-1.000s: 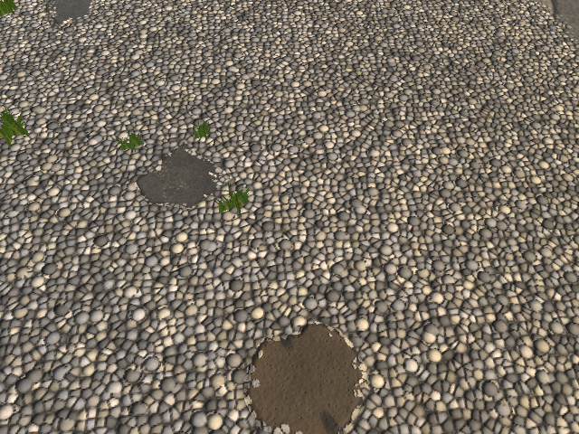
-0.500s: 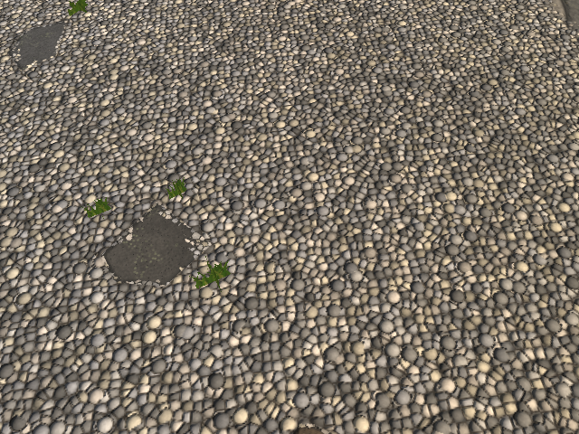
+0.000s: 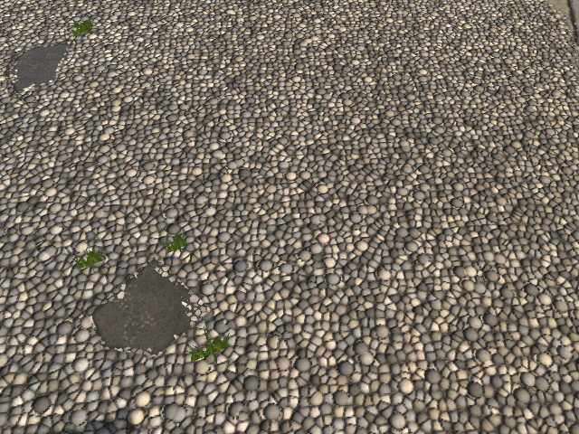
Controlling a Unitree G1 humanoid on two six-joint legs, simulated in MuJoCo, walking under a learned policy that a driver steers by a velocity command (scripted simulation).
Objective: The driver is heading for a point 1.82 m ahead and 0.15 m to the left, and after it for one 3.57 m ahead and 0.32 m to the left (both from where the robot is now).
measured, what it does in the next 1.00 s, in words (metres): steps on the spot: right foot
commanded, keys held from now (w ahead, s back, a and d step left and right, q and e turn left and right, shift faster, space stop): no key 1.00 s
